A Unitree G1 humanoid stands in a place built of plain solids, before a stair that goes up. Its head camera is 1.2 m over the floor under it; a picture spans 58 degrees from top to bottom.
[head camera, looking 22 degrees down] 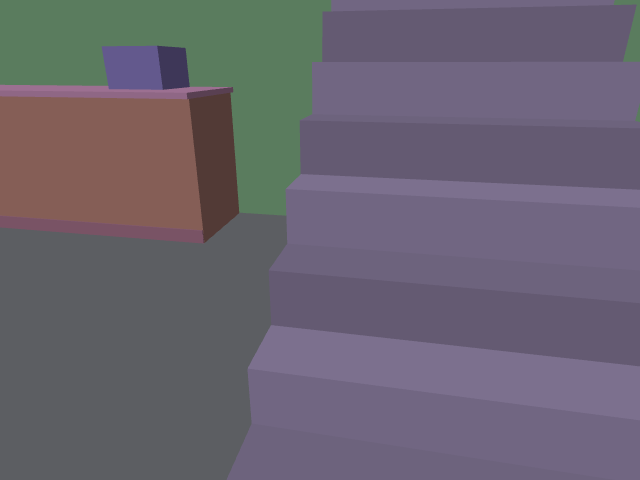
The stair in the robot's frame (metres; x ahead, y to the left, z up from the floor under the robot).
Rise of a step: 0.20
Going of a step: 0.22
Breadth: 1.22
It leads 11 degrees to the right of straight ahead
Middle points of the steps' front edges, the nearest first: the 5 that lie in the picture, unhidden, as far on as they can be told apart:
0.88 -0.39 0.40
1.10 -0.43 0.61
1.32 -0.48 0.81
1.54 -0.52 1.01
1.76 -0.56 1.21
